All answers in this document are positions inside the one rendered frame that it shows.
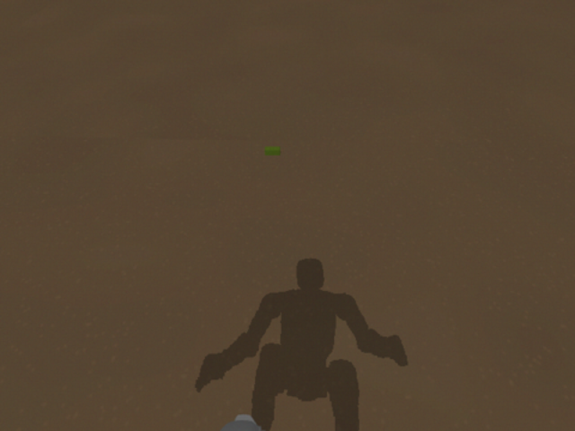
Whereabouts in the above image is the small box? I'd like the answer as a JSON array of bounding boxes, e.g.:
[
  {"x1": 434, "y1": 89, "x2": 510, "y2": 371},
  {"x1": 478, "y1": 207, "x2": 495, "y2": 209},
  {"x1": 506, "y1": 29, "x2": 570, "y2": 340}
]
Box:
[{"x1": 265, "y1": 146, "x2": 280, "y2": 155}]

